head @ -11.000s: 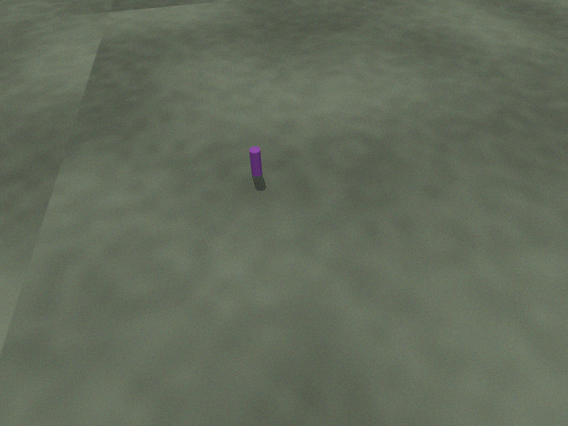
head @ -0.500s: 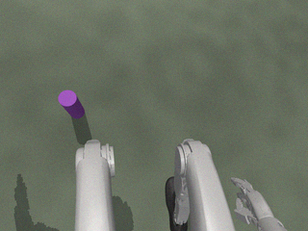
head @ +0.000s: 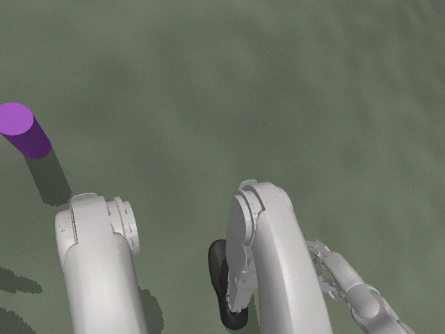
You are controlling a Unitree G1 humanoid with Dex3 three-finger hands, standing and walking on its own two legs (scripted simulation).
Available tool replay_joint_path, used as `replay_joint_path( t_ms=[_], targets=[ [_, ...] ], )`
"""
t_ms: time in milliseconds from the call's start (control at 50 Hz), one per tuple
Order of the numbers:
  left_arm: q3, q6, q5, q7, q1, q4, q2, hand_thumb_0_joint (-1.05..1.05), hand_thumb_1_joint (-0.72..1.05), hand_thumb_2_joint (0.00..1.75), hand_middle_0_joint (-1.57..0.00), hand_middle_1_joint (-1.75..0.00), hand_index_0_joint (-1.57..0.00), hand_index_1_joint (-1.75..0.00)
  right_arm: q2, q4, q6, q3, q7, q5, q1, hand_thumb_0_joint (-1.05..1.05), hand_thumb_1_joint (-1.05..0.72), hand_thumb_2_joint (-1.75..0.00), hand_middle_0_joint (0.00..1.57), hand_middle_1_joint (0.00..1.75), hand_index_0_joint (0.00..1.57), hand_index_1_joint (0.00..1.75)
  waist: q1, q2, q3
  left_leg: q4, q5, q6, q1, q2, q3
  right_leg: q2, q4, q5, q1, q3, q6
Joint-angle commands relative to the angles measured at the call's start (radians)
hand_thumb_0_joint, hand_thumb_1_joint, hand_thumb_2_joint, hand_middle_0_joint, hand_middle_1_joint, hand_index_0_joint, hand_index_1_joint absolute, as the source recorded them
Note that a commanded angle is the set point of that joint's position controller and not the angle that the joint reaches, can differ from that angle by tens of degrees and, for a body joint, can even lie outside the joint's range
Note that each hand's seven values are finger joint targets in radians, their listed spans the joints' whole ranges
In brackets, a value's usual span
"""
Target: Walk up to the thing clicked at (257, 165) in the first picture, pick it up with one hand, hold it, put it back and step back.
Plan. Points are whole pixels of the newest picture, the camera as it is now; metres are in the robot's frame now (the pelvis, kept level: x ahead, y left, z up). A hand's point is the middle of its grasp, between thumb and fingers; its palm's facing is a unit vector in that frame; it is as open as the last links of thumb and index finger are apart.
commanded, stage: close in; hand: left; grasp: from the side
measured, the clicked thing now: (25, 134) +0.45 +0.31 -0.23
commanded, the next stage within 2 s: rest palm in 0.70 s
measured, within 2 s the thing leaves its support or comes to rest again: neither
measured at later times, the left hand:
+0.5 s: hand (3, 157) +0.40 +0.32 -0.18, palm faces +0.28 -0.96 +0.00, open 17.6 cm
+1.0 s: hand (28, 152) +0.41 +0.29 -0.20, palm faces +0.30 -0.95 +0.00, open 16.4 cm
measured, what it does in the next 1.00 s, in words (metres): stands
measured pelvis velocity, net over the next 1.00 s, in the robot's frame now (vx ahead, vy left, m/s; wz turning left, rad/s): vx -0.01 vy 0.02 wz -0.08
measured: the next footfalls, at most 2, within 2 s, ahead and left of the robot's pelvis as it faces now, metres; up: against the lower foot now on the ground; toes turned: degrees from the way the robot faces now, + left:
none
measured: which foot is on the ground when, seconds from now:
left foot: down 0.00-1.00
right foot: down 0.00-1.00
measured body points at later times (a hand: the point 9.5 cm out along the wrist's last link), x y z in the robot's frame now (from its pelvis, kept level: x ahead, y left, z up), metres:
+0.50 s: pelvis -0.01 +0.01 -0.03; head +0.21 +0.17 +0.33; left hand +0.37 +0.37 -0.17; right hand +0.17 -0.24 -0.07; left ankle +0.08 +0.14 -0.27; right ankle +0.11 -0.13 -0.27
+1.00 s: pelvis -0.01 +0.02 -0.03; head +0.22 +0.19 +0.31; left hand +0.39 +0.34 -0.19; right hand +0.15 -0.24 -0.06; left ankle +0.08 +0.14 -0.27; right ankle +0.11 -0.13 -0.27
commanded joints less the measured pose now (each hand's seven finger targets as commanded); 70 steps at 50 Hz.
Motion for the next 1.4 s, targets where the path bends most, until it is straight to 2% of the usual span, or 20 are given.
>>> replay_joint_path(
  t_ms=[0, 20, 60, 80, 100, 140, 180, 220, 320, 360, 400, 460, 640, 700, 780, 920, 980, 1040, 1200, 1380],
  targets=[
    [-0.039, -0.122, -0.019, 0.03, -0.156, -0.143, 0.274, 0.0, -0.61, 0.06, -0.07, -0.12, -0.06, -0.13, -0.326, -0.035, 0.015, -0.078, -0.009, -0.019, 0.053, 0.0, -0.92, -0.91, 0.2, 0.3, 0.2, 0.3, -0.02, 0.529, -0.617, -0.278, 0.183, 0.031, 0.555, 0.046, 0.117, 0.011, -0.175, 0.206, 0.201, -0.132, -0.088],
    [-0.057, -0.135, -0.017, 0.041, -0.156, -0.136, 0.263, 0.0, -0.61, 0.06, -0.07, -0.13, -0.06, -0.13, -0.32, -0.046, 0.018, -0.062, -0.006, -0.022, 0.037, 0.0, -0.92, -0.91, 0.2, 0.3, 0.2, 0.3, -0.028, 0.509, -0.595, -0.269, 0.167, 0.033, 0.526, 0.045, 0.112, 0.013, -0.173, 0.2, 0.213, -0.139, -0.087],
    [-0.031, -0.164, -0.025, 0.069, -0.131, -0.103, 0.286, 0.0, -0.61, 0.01, -0.07, -0.1, -0.07, -0.1, -0.327, -0.043, 0.026, -0.048, -0.003, -0.032, 0.03, 0.0, -0.93, -0.91, 0.2, 0.3, 0.2, 0.3, -0.027, 0.454, -0.587, -0.228, 0.156, 0.041, 0.482, 0.044, 0.114, 0.018, -0.18, 0.206, 0.252, -0.14, -0.078],
    [-0.074, -0.184, -0.028, 0.079, -0.157, -0.11, 0.245, 0.0, -0.61, 0.01, -0.07, -0.1, -0.07, -0.1, -0.318, -0.06, 0.027, -0.03, 0.002, -0.036, 0.008, 0.0, -0.93, -0.91, 0.2, 0.3, 0.2, 0.3, -0.04, 0.442, -0.572, -0.224, 0.135, 0.04, 0.467, 0.045, 0.106, 0.021, -0.177, 0.189, 0.249, -0.147, -0.079],
    [-0.045, -0.202, -0.032, 0.094, -0.141, -0.099, 0.268, 0.0, -0.61, 0.02, -0.07, -0.1, -0.07, -0.1, -0.329, -0.053, 0.029, -0.029, 0.004, -0.044, 0.003, 0.0, -0.93, -0.91, 0.2, 0.3, 0.2, 0.3, -0.035, 0.445, -0.574, -0.212, 0.136, 0.041, 0.466, 0.045, 0.106, 0.022, -0.173, 0.198, 0.26, -0.147, -0.076],
    [-0.076, -0.232, -0.032, 0.118, -0.152, -0.092, 0.233, 0.0, -0.61, 0.01, -0.08, -0.11, -0.08, -0.1, -0.33, -0.067, 0.033, -0.005, 0.009, -0.056, -0.026, 0.0, -0.94, -0.91, 0.2, 0.3, 0.2, 0.3, -0.05, 0.459, -0.56, -0.205, 0.147, 0.037, 0.477, 0.046, 0.096, 0.023, -0.163, 0.212, 0.269, -0.157, -0.074],
    [-0.035, -0.258, -0.027, 0.158, -0.114, -0.084, 0.268, 0.0, -0.61, 0.02, -0.07, -0.1, -0.07, -0.1, -0.34, -0.067, 0.041, 0.003, 0.015, -0.069, -0.036, 0.0, -0.94, -0.91, 0.2, 0.3, 0.2, 0.3, -0.03, 0.47, -0.557, -0.2, 0.158, 0.033, 0.479, 0.048, 0.088, 0.027, -0.15, 0.221, 0.279, -0.164, -0.075],
    [-0.03, -0.28, -0.018, 0.198, -0.111, -0.074, 0.263, 0.0, -0.61, 0.02, -0.08, -0.1, -0.08, -0.1, -0.345, -0.065, 0.052, 0.013, 0.022, -0.082, -0.035, 0.0, -0.94, -0.91, 0.2, 0.3, 0.2, 0.3, -0.038, 0.476, -0.552, -0.194, 0.163, 0.03, 0.474, 0.048, 0.082, 0.029, -0.148, 0.233, 0.293, -0.169, -0.074],
    [-0.105, -0.311, 0.009, 0.277, -0.117, -0.072, 0.153, 0.0, -0.59, 0.04, -0.06, -0.09, -0.06, -0.09, -0.349, -0.069, 0.066, 0.014, 0.041, -0.107, -0.057, 0.0, -0.94, -0.91, 0.2, 0.3, 0.2, 0.3, -0.072, 0.49, -0.489, -0.196, 0.138, 0.022, 0.47, 0.05, 0.069, 0.031, -0.141, 0.228, 0.26, -0.187, -0.073],
    [-0.137, -0.32, 0.027, 0.302, -0.126, -0.076, 0.138, 0.0, -0.57, 0.05, -0.06, -0.08, -0.06, -0.08, -0.352, -0.063, 0.073, 0.014, 0.048, -0.115, -0.054, 0.0, -0.94, -0.91, 0.2, 0.3, 0.2, 0.3, -0.089, 0.507, -0.471, -0.197, 0.135, 0.018, 0.469, 0.051, 0.063, 0.031, -0.134, 0.231, 0.259, -0.192, -0.073],
    [-0.184, -0.331, 0.027, 0.319, -0.133, -0.078, 0.095, 0.0, -0.56, 0.04, -0.06, -0.08, -0.05, -0.08, -0.348, -0.065, 0.077, 0.019, 0.056, -0.116, -0.065, 0.0, -0.94, -0.91, 0.2, 0.3, 0.2, 0.3, -0.102, 0.467, -0.467, -0.185, 0.12, 0.023, 0.449, 0.049, 0.056, 0.034, -0.137, 0.229, 0.256, -0.196, -0.069],
    [-0.213, -0.347, 0.023, 0.343, -0.15, -0.073, 0.079, 0.0, -0.54, 0.04, -0.05, -0.07, -0.05, -0.06, -0.352, -0.063, 0.082, 0.028, 0.062, -0.117, -0.063, 0.0, -0.94, -0.91, 0.2, 0.3, 0.2, 0.3, -0.126, 0.438, -0.449, -0.18, 0.088, 0.028, 0.424, 0.042, 0.046, 0.037, -0.142, 0.214, 0.263, -0.204, -0.063],
    [-0.207, -0.4, 0.039, 0.435, -0.137, -0.018, 0.109, 0.0, -0.49, 0.09, -0.03, -0.07, -0.03, -0.06, -0.35, -0.088, 0.102, 0.061, 0.073, -0.133, -0.097, 0.0, -0.92, -0.9, 0.2, 0.3, 0.2, 0.3, -0.107, 0.426, -0.401, -0.18, 0.057, 0.028, 0.401, 0.043, 0.037, 0.049, -0.14, 0.184, 0.265, -0.214, -0.065],
    [-0.225, -0.413, 0.048, 0.453, -0.13, -0.01, 0.08, 0.0, -0.43, 0.11, -0.03, -0.07, -0.03, -0.06, -0.352, -0.092, 0.109, 0.065, 0.076, -0.143, -0.103, 0.0, -0.91, -0.9, 0.2, 0.3, 0.2, 0.3, -0.117, 0.434, -0.4, -0.182, 0.07, 0.024, 0.417, 0.044, 0.029, 0.052, -0.136, 0.196, 0.27, -0.221, -0.065],
    [-0.225, -0.425, 0.059, 0.478, -0.143, -0.016, 0.096, 0.0, -0.42, 0.13, -0.04, -0.08, -0.04, -0.08, -0.357, -0.091, 0.117, 0.073, 0.079, -0.146, -0.106, 0.0, -0.91, -0.9, 0.2, 0.3, 0.2, 0.3, -0.124, 0.458, -0.384, -0.19, 0.074, 0.021, 0.425, 0.047, 0.019, 0.052, -0.131, 0.202, 0.27, -0.226, -0.065],
    [-0.274, -0.438, 0.071, 0.519, -0.173, -0.015, 0.069, 0.0, -0.28, 0.22, -0.13, -0.12, -0.11, -0.13, -0.358, -0.086, 0.122, 0.084, 0.083, -0.154, -0.101, 0.0, -0.89, -0.9, 0.2, 0.3, 0.2, 0.3, -0.154, 0.444, -0.387, -0.177, 0.099, 0.02, 0.44, 0.05, 0.004, 0.056, -0.132, 0.232, 0.275, -0.233, -0.061],
    [-0.273, -0.443, 0.076, 0.536, -0.155, -0.003, 0.066, 0.0, -0.22, 0.25, -0.15, -0.15, -0.13, -0.16, -0.357, -0.088, 0.128, 0.086, 0.085, -0.156, -0.105, 0.0, -0.89, -0.9, 0.2, 0.3, 0.2, 0.3, -0.144, 0.448, -0.384, -0.181, 0.104, 0.017, 0.45, 0.053, -0.002, 0.057, -0.128, 0.235, 0.277, -0.236, -0.061],
    [-0.261, -0.45, 0.075, 0.558, -0.17, -0.008, 0.079, 0.0, -0.06, 0.37, -0.33, -0.32, -0.32, -0.32, -0.358, -0.088, 0.135, 0.096, 0.087, -0.162, -0.106, 0.0, -0.89, -0.9, 0.2, 0.3, 0.2, 0.3, -0.153, 0.461, -0.385, -0.179, 0.131, 0.015, 0.461, 0.055, -0.008, 0.059, -0.127, 0.256, 0.298, -0.24, -0.058],
    [-0.251, -0.442, 0.096, 0.589, -0.188, 0.01, 0.127, 0.0, 0.23, 0.55, -0.49, -0.48, -0.48, -0.48, -0.351, -0.096, 0.151, 0.112, 0.084, -0.169, -0.109, 0.0, -0.87, -0.89, 0.2, 0.3, 0.2, 0.3, -0.16, 0.445, -0.382, -0.167, 0.112, 0.025, 0.425, 0.059, -0.002, 0.066, -0.143, 0.253, 0.321, -0.235, -0.056],
    [-0.273, -0.427, 0.09, 0.584, -0.208, 0.027, 0.109, 0.0, 0.49, 0.76, -0.71, -0.7, -0.7, -0.7, -0.35, -0.103, 0.156, 0.115, 0.08, -0.165, -0.109, 0.0, -0.87, -0.89, 0.2, 0.3, 0.2, 0.3, -0.176, 0.425, -0.375, -0.161, 0.098, 0.031, 0.412, 0.061, -0.003, 0.071, -0.154, 0.25, 0.315, -0.239, -0.055]
  ],
)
